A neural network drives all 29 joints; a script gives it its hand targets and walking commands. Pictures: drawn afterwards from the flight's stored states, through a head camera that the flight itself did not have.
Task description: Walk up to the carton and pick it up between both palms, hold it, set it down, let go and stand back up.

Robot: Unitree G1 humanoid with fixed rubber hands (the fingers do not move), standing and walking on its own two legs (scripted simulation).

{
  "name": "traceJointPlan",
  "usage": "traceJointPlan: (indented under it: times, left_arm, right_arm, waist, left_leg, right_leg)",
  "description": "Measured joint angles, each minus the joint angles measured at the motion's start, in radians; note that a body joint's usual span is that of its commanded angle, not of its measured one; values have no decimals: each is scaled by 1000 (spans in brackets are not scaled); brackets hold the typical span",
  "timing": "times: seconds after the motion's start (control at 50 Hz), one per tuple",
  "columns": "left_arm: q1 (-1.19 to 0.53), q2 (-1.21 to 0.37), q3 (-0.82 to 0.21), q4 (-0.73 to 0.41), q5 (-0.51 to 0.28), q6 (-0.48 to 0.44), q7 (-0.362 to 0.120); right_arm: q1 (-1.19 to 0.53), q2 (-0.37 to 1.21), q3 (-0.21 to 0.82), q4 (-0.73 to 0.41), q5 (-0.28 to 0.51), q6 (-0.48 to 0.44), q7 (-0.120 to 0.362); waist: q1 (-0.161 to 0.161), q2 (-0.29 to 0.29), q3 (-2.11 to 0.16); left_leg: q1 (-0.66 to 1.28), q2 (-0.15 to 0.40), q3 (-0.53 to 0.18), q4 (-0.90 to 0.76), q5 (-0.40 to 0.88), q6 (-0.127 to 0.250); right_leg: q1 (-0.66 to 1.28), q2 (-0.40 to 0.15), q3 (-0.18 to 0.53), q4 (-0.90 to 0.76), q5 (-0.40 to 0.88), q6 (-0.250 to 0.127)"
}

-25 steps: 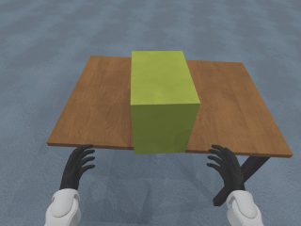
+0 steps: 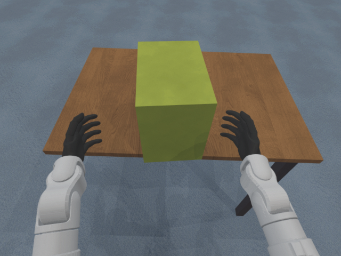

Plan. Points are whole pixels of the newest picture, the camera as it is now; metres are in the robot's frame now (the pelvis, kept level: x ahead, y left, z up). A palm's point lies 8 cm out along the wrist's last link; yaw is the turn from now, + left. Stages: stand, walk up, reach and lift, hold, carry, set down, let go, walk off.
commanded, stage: reach and lift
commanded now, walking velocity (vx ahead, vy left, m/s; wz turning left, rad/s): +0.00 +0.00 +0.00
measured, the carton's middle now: (170, 102) +0.51 +0.03 +0.05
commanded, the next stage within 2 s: none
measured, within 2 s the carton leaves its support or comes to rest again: neither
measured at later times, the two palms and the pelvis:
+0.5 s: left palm (77, 110) +0.36 +0.22 +0.15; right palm (244, 109) +0.40 -0.14 +0.14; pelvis +0.00 +0.00 +0.00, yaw +1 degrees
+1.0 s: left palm (77, 75) +0.42 +0.22 +0.19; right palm (238, 72) +0.46 -0.13 +0.19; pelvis +0.00 +0.00 +0.00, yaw +2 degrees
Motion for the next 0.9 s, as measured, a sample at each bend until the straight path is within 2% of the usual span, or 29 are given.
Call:
traceJointPlan:
  times: [0.22,0.4,0.6,0.8,0.9]
  left_arm:
    - [-170,28,42,29,-2,131,7]
    - [-326,59,50,137,-10,172,23]
    - [-453,84,54,268,-15,159,28]
    - [-606,118,18,470,-42,106,44]
    - [-697,143,0,620,-55,62,49]
  right_arm:
    - [-201,-29,-9,82,48,111,-29]
    - [-354,-54,-19,186,71,160,-24]
    - [-492,-75,2,317,98,174,-23]
    - [-662,-87,-7,510,104,175,-9]
    - [-757,-91,-7,641,108,174,-5]
  waist:
    - [-15,-4,0]
    - [-19,6,-30]
    - [-16,16,-58]
    - [-6,21,-98]
    - [-7,20,-121]
  left_leg:
    - [-46,2,-9,30,-5,-2]
    - [-97,5,-12,56,-14,-1]
    - [-126,6,-19,65,-18,-1]
    - [-168,9,-31,75,-18,-3]
    - [-186,6,-37,73,-15,-3]
  right_leg:
    - [-37,2,-8,18,-1,-2]
    - [-81,4,-9,29,-2,-1]
    - [-101,5,-16,24,-1,-1]
    - [-130,8,-26,14,6,-2]
    - [-147,6,-31,14,6,-2]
